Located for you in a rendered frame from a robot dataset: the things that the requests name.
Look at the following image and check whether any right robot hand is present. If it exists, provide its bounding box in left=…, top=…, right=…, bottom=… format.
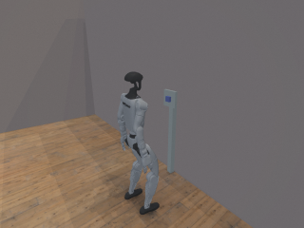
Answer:
left=141, top=155, right=153, bottom=174

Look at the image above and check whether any humanoid robot torso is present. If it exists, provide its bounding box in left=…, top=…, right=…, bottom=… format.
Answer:
left=123, top=96, right=145, bottom=151

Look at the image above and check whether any robot right forearm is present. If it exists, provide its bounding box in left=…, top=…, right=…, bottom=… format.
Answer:
left=135, top=126, right=148, bottom=158

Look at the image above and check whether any robot right thigh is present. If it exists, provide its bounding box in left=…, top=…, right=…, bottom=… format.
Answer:
left=136, top=143, right=159, bottom=182

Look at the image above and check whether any panel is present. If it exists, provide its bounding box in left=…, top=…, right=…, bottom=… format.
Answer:
left=163, top=89, right=178, bottom=173

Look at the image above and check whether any robot left forearm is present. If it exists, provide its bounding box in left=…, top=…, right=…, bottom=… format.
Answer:
left=117, top=118, right=127, bottom=137

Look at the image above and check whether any left robot hand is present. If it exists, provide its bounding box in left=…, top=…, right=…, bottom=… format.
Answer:
left=120, top=136, right=130, bottom=151

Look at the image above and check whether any button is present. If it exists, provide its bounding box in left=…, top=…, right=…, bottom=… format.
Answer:
left=165, top=96, right=171, bottom=103

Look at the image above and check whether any robot right upper arm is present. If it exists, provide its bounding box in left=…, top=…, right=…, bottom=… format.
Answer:
left=133, top=99, right=148, bottom=134

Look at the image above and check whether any robot left upper arm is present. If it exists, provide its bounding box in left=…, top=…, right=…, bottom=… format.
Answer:
left=117, top=93, right=127, bottom=121

